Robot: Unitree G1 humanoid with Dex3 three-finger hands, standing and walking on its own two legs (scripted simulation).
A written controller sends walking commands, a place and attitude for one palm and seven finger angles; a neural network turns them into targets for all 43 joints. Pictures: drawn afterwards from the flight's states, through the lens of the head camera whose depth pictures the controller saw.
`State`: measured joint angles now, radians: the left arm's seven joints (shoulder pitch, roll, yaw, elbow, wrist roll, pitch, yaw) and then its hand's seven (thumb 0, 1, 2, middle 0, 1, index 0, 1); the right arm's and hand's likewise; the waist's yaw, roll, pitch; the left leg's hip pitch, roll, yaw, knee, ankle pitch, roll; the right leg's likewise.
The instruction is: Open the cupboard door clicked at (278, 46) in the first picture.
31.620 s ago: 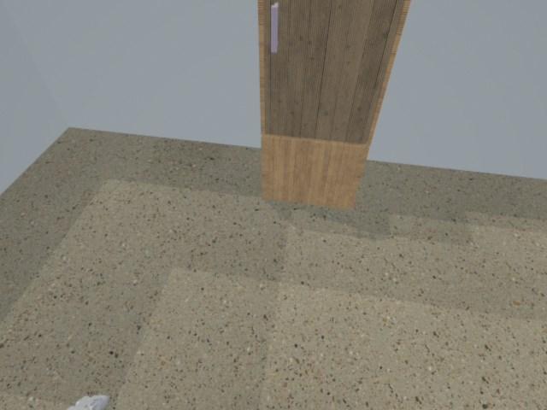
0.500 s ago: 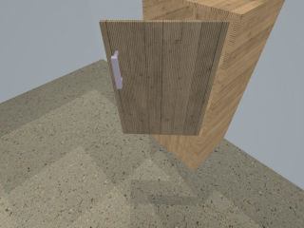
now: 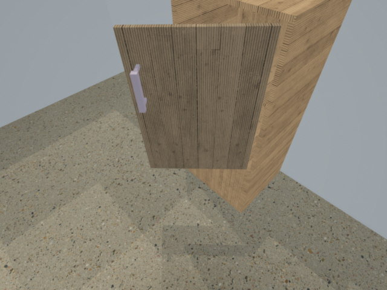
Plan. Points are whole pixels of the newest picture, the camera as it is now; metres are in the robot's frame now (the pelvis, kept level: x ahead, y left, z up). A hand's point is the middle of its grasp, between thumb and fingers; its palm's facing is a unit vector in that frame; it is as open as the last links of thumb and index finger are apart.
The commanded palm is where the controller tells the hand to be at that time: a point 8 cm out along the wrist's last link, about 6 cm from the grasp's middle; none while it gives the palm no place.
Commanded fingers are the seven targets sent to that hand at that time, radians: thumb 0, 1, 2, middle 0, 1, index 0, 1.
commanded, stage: look again from close up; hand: left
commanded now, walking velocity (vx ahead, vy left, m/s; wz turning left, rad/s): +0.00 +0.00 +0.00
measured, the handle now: (140, 89) +0.63 +0.19 +0.08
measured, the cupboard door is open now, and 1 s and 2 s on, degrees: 43 43 43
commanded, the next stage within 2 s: shuffle to correct the standing spot in 0.32 s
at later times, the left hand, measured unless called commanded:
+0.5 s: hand out of the picture +0.03 +0.15 -0.17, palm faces +0.02 -0.98 -0.21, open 7.3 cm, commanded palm none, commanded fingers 0.00 0.90 0.90 -0.20 -0.30 -0.20 -0.30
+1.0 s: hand (134, 288) +0.17 +0.16 -0.18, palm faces +0.04 -0.97 -0.24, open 7.3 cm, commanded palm none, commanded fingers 0.00 0.90 0.90 -0.20 -0.30 -0.20 -0.30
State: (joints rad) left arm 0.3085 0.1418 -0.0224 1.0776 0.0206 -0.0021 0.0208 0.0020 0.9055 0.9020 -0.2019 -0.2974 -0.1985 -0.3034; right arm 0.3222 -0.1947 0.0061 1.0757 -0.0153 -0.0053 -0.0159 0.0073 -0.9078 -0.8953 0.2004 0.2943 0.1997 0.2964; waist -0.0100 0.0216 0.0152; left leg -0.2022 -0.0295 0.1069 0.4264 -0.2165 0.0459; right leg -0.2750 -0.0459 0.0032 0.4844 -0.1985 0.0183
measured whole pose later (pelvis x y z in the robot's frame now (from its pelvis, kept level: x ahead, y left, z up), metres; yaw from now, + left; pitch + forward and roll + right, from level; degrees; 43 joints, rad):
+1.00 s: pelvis +0.11 -0.03 -0.01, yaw +3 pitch +1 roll +1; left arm 0.19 0.18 0.03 1.02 0.01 -0.04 0.02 0.01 0.93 0.90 -0.20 -0.30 -0.20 -0.30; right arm 0.41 -0.12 0.01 1.14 -0.01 -0.02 -0.04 0.01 -0.90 -0.89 0.20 0.29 0.20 0.30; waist -0.03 0.02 0.07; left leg -0.13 0.01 0.04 0.58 -0.44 -0.01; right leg -0.33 -0.03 -0.11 0.62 -0.28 -0.04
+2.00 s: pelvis +0.10 +0.00 +0.00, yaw +2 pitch -2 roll +1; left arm 0.27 0.18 -0.01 1.07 0.02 -0.01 0.03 0.00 0.91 0.90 -0.20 -0.30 -0.20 -0.30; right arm 0.33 -0.15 0.01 1.07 -0.02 -0.01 -0.01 0.01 -0.91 -0.90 0.20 0.29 0.20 0.30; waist -0.02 0.01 0.01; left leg -0.19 0.00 0.11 0.46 -0.25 0.03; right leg -0.25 -0.06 -0.07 0.49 -0.21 0.01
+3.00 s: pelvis +0.10 -0.01 -0.07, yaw +7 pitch +10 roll -2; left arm 0.49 0.25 0.19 -0.06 -0.28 -0.44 -0.34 0.01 0.42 0.70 -0.24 -0.61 -0.23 -0.61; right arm 0.18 -0.25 -0.01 0.49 0.02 -0.25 -0.03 0.01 -0.90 -0.90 0.20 0.29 0.20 0.30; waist 0.04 0.01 -0.10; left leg -0.75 0.03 -0.02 1.10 -0.52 0.01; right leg -0.73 -0.03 -0.12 1.03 -0.48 -0.02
